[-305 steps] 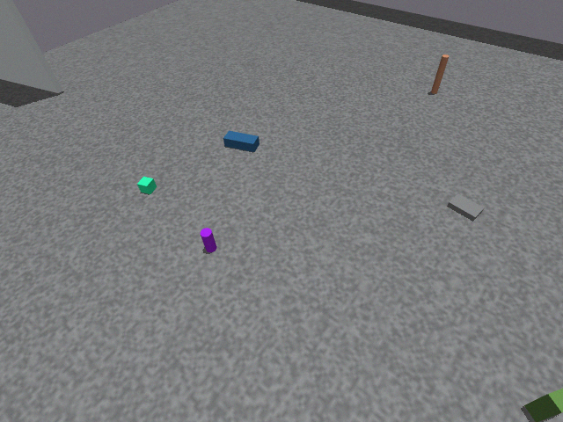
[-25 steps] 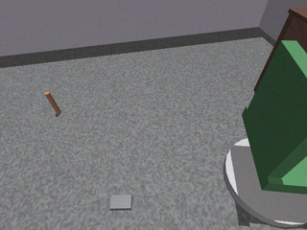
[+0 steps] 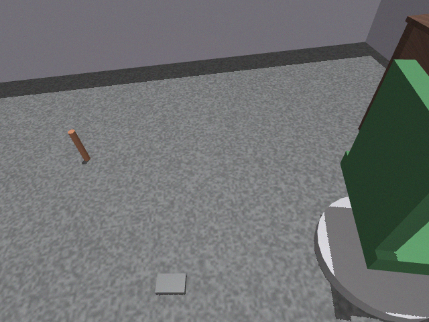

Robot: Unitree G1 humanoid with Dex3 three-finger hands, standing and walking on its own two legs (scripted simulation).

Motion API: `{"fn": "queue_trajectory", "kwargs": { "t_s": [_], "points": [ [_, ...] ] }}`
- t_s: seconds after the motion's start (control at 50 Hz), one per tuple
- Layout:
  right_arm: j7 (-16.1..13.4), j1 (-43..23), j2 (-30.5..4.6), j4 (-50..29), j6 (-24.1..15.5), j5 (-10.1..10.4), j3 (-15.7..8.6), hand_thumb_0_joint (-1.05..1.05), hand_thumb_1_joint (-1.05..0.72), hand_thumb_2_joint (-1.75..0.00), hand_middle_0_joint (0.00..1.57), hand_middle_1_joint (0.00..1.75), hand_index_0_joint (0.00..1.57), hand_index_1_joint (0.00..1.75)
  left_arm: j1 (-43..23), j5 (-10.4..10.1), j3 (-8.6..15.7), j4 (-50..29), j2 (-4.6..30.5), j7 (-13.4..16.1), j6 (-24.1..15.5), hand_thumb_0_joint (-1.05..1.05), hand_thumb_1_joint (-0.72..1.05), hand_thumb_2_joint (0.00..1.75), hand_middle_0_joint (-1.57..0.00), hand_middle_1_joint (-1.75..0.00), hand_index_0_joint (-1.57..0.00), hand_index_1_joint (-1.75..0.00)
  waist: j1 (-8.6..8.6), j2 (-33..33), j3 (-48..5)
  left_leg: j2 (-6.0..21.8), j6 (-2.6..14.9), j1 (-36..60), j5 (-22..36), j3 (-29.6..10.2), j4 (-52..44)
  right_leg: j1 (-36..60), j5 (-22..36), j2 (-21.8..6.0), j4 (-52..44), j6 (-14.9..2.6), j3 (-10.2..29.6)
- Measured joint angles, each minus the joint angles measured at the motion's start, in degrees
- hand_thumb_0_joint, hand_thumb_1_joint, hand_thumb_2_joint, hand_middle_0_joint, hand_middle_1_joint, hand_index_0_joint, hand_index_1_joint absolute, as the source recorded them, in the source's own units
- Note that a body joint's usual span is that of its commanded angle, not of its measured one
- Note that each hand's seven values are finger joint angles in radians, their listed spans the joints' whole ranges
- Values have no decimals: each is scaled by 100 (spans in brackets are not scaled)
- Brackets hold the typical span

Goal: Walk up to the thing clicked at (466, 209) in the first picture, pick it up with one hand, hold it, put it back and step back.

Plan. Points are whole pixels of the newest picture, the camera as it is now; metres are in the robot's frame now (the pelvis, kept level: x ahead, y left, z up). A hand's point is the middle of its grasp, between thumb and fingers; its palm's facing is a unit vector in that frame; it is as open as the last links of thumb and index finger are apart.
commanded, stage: stand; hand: left
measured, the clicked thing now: (171, 283) +0.46 +0.25 -0.77
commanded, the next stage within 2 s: none
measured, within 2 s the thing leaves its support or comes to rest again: neither
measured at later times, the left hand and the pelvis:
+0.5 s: hand out of the picture +0.08 +0.25 -0.16, palm faces -0.02 -0.94 -0.34, open 7.4 cm; pelvis +0.01 +0.00 +0.00, yaw +0 degrees
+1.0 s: hand out of the picture +0.09 +0.25 -0.16, palm faces -0.02 -0.94 -0.34, open 7.4 cm; pelvis +0.02 +0.00 +0.00, yaw +0 degrees
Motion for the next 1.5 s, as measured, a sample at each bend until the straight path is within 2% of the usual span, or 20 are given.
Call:
{"fn": "queue_trajectory", "kwargs": {
  "t_s": [1.5],
  "points": [
    [-38, 27, 7, -120, -10, 2, 36, 1, -90, -90, 21, 30, 20, 30, -32, -4, 7, -105, 19, 24, -16, 1, 90, 90, -20, -30, -20, -30, 12, -27, 26, -37, 31, 128, -134, 8, -41, 143, -120, -38, -69, 40, 7]
  ]
}}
